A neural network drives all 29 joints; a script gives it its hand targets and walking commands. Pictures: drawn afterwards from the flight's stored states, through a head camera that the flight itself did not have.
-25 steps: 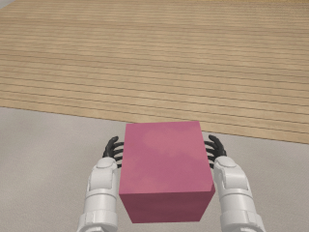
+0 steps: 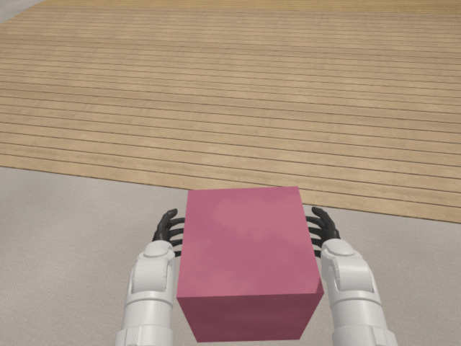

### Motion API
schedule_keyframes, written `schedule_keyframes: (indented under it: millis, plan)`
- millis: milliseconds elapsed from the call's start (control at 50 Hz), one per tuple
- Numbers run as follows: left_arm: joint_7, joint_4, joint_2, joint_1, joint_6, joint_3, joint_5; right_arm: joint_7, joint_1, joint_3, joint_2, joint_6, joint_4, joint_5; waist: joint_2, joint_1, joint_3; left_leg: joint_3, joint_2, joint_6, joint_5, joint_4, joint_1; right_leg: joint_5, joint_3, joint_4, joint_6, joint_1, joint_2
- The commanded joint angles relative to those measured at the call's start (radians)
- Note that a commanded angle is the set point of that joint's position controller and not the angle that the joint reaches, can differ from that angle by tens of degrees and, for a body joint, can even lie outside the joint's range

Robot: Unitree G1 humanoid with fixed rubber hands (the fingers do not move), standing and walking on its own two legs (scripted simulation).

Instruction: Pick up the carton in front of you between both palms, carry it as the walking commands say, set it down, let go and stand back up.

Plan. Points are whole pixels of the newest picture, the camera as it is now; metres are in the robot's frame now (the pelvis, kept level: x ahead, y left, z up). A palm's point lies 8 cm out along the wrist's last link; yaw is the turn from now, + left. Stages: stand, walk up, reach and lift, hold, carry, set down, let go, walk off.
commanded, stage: reach and lift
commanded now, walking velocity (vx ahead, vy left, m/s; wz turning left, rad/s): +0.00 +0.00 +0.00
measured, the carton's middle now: (245, 267) +0.29 +0.00 -0.04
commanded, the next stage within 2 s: hold in 0.16 s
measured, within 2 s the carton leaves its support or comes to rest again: neither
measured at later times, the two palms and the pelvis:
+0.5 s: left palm (160, 248) +0.28 +0.15 +0.05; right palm (334, 247) +0.28 -0.15 +0.05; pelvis -0.01 +0.00 +0.00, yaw +0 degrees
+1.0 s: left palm (173, 204) +0.35 +0.13 +0.08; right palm (336, 202) +0.35 -0.17 +0.08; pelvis +0.07 -0.01 -0.01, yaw +1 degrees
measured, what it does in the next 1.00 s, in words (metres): shifts its weight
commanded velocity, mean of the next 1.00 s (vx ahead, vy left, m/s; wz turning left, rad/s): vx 0.21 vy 0.00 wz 0.00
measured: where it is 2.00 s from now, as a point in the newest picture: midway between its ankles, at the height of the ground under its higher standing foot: (252, 264)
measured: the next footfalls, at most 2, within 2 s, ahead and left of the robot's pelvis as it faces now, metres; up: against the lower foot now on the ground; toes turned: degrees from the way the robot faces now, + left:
right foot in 1.24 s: +0.29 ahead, -0.13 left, +0.00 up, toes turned -10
left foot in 1.66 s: +0.66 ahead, +0.06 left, +0.00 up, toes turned +10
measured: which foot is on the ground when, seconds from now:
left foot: down 0.00-1.00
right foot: down 0.00-1.00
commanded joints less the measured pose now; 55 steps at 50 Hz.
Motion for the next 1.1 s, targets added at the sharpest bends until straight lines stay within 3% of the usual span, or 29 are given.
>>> schedule_keyframes:
  millis: [0, 140, 240, 360, 580, 600, 640, 660, 720, 760, 800, 820, 840, 860, 880, 900, 940, 980, 1000, 1020, 1040, 1060, 1080]
  plan:
    - [-0.248, -0.041, -0.94, -0.459, -0.024, -0.55, -0.251, 0.231, -0.454, 0.537, 0.943, -0.021, -0.035, 0.241, 0.003, 0.0, -0.243, 0.066, -0.065, -0.007, 0.236, -0.035, 0.095, 0.25, -0.067, -0.046, 0.012, 0.046, 0.065]
    - [-0.25, -0.064, -0.937, -0.47, -0.008, -0.563, -0.261, 0.23, -0.463, 0.548, 0.944, -0.005, -0.058, 0.249, 0.002, 0.0, -0.237, 0.065, -0.066, -0.007, 0.22, -0.039, 0.098, 0.24, -0.066, -0.051, 0.012, 0.053, 0.064]
    - [-0.242, -0.151, -0.935, -0.463, 0.028, -0.626, -0.301, 0.221, -0.452, 0.607, 0.937, 0.034, -0.145, 0.284, 0.002, -0.004, -0.271, 0.058, -0.065, -0.011, 0.277, -0.051, 0.134, 0.3, -0.061, -0.063, 0.014, 0.094, 0.063]
    - [-0.24, -0.09, -0.893, -0.463, 0.066, -0.55, -0.255, 0.225, -0.457, 0.534, 0.892, 0.069, -0.085, 0.245, 0.004, -0.003, -0.135, 0.071, -0.059, -0.006, 0.108, -0.079, 0.085, 0.12, -0.071, -0.091, 0.006, 0.042, 0.059]
    - [-0.252, -0.068, -0.932, -0.564, 0.052, -0.555, -0.262, 0.24, -0.562, 0.538, 0.925, 0.053, -0.063, 0.25, 0.005, -0.003, -0.186, 0.074, -0.054, -0.003, 0.064, -0.062, 0.09, 0.074, -0.078, -0.075, 0.002, 0.03, 0.056]
    - [-0.25, -0.072, -0.927, -0.564, 0.054, -0.554, -0.27, 0.237, -0.569, 0.54, 0.922, 0.057, -0.069, 0.251, 0.005, 0.003, -0.207, 0.031, 0.11, 0.016, -0.113, 0.012, -0.032, -0.094, -0.026, 0.002, -0.009, -0.076, -0.1]
    - [-0.243, -0.113, -0.925, -0.566, 0.059, -0.576, -0.284, 0.227, -0.558, 0.554, 0.912, 0.061, -0.103, 0.268, 0.011, 0.003, -0.202, 0.005, 0.097, 0.026, -0.486, -0.023, -0.119, -0.455, -0.011, -0.021, -0.02, -0.159, -0.084]
    - [-0.238, -0.141, -0.931, -0.585, 0.064, -0.596, -0.296, 0.22, -0.571, 0.572, 0.915, 0.067, -0.134, 0.281, 0.015, 0.0, -0.183, 0.008, 0.103, 0.029, -0.543, -0.021, -0.144, -0.498, -0.023, -0.005, -0.02, -0.198, -0.078]
    - [-0.217, -0.222, -0.923, -0.585, 0.102, -0.66, -0.341, 0.192, -0.552, 0.626, 0.906, 0.107, -0.211, 0.312, 0.071, -0.002, -0.264, -0.003, 0.145, 0.053, -0.397, -0.018, -0.106, -0.273, -0.122, 0.138, -0.011, -0.215, -0.055]
    - [-0.201, -0.28, -0.917, -0.58, 0.149, -0.71, -0.379, 0.17, -0.526, 0.664, 0.896, 0.152, -0.272, 0.335, 0.14, -0.008, -0.29, -0.081, 0.213, 0.093, -0.492, -0.071, -0.081, -0.253, -0.195, 0.19, -0.003, -0.262, -0.026]
    - [-0.182, -0.333, -0.906, -0.589, 0.202, -0.737, -0.412, 0.147, -0.543, 0.695, 0.88, 0.208, -0.342, 0.358, 0.148, -0.004, -0.246, -0.064, 0.224, 0.1, -0.539, -0.079, -0.158, -0.248, -0.215, 0.119, -0.006, -0.225, -0.026]
    - [-0.17, -0.354, -0.895, -0.587, 0.23, -0.744, -0.425, 0.134, -0.544, 0.707, 0.868, 0.238, -0.371, 0.368, 0.108, -0.001, -0.231, -0.003, 0.197, 0.083, -0.502, -0.029, -0.226, -0.255, -0.186, 0.06, -0.013, -0.157, -0.051]
    - [-0.155, -0.373, -0.878, -0.573, 0.259, -0.748, -0.433, 0.12, -0.528, 0.717, 0.853, 0.268, -0.395, 0.378, -0.005, 0.004, -0.219, 0.095, 0.143, 0.048, -0.419, 0.103, -0.307, -0.323, -0.064, -0.028, -0.038, -0.092, -0.132]
    - [-0.138, -0.388, -0.851, -0.524, 0.287, -0.748, -0.437, 0.106, -0.514, 0.734, 0.841, 0.297, -0.429, 0.395, -0.204, 0.017, -0.222, 0.215, 0.085, 0.005, -0.307, 0.33, -0.428, -0.387, 0.147, -0.121, -0.097, 0.0, -0.264]
    - [-0.12, -0.407, -0.825, -0.476, 0.313, -0.747, -0.436, 0.096, -0.512, 0.757, 0.831, 0.324, -0.462, 0.421, -0.275, 0.025, -0.174, 0.261, 0.062, -0.01, -0.317, 0.367, -0.575, -0.273, 0.285, -0.146, -0.161, 0.082, -0.345]
    - [-0.101, -0.447, -0.813, -0.438, 0.337, -0.755, -0.433, 0.087, -0.512, 0.786, 0.829, 0.349, -0.497, 0.454, -0.245, 0.037, -0.157, 0.248, 0.069, -0.002, -0.365, 0.324, -0.614, -0.097, 0.297, -0.129, -0.2, 0.115, -0.358]
    - [-0.074, -0.55, -0.824, -0.409, 0.382, -0.777, -0.457, 0.071, -0.468, 0.821, 0.839, 0.389, -0.561, 0.504, -0.152, 0.028, -0.24, 0.281, 0.051, 0.005, -0.252, 0.178, -0.478, 0.088, 0.137, -0.047, -0.174, 0.12, -0.314]
    - [-0.059, -0.643, -0.835, -0.348, 0.42, -0.808, -0.482, 0.056, -0.375, 0.829, 0.842, 0.425, -0.624, 0.522, -0.108, 0.011, -0.343, 0.327, 0.03, 0.005, -0.068, 0.017, -0.095, 0.049, -0.081, 0.074, -0.099, -0.05, -0.224]
    - [-0.058, -0.676, -0.838, -0.324, 0.438, -0.818, -0.494, 0.048, -0.32, 0.821, 0.841, 0.441, -0.647, 0.519, -0.045, -0.007, -0.386, 0.224, 0.103, 0.035, -0.079, -0.023, 0.142, 0.038, -0.185, 0.203, -0.059, -0.219, -0.17]
    - [-0.063, -0.725, -0.836, -0.334, 0.46, -0.833, -0.516, 0.037, -0.271, 0.807, 0.818, 0.451, -0.667, 0.493, 0.201, -0.024, -0.375, -0.072, 0.289, 0.12, -0.106, -0.073, 0.293, -0.032, -0.278, 0.418, -0.009, -0.447, -0.108]
    - [-0.065, -0.753, -0.825, -0.36, 0.48, -0.844, -0.537, 0.028, -0.245, 0.792, 0.84, 0.465, -0.668, 0.473, 0.32, -0.03, -0.319, -0.273, 0.427, 0.223, 0.102, -0.078, 0.389, -0.27, -0.287, 0.499, -0.002, -0.679, -0.054]
    - [-0.067, -0.769, -0.834, -0.361, 0.494, -0.859, -0.559, 0.022, -0.228, 0.787, 0.848, 0.479, -0.706, 0.474, 0.24, -0.035, -0.263, -0.295, 0.471, 0.275, 0.258, -0.075, 0.393, -0.404, -0.237, 0.536, -0.02, -0.772, -0.085]
    - [-0.071, -0.784, -0.844, -0.327, 0.504, -0.861, -0.572, 0.017, -0.225, 0.796, 0.862, 0.49, -0.756, 0.488, 0.156, -0.039, -0.255, -0.26, 0.468, 0.275, 0.317, -0.072, 0.404, -0.432, -0.219, 0.522, -0.025, -0.796, -0.098]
